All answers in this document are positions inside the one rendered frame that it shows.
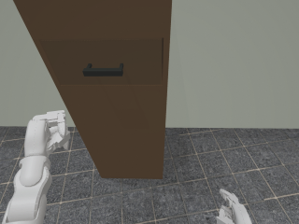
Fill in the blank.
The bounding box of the right robot hand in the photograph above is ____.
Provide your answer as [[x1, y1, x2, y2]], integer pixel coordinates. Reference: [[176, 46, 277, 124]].
[[216, 189, 252, 224]]

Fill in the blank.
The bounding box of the handle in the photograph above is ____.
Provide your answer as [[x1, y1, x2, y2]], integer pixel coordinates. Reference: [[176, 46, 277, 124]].
[[82, 63, 123, 77]]

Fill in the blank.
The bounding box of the left robot forearm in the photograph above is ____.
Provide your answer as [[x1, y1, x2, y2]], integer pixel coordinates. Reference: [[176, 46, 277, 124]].
[[2, 155, 52, 224]]

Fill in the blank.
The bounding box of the cabinet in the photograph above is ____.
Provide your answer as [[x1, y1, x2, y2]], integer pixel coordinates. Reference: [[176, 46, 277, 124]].
[[13, 0, 172, 179]]

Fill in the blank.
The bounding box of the drawer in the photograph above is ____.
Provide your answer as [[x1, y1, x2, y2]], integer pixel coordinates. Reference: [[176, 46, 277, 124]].
[[41, 37, 163, 85]]

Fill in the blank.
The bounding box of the left robot hand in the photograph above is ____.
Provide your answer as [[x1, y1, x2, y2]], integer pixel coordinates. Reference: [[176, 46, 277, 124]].
[[24, 110, 71, 158]]

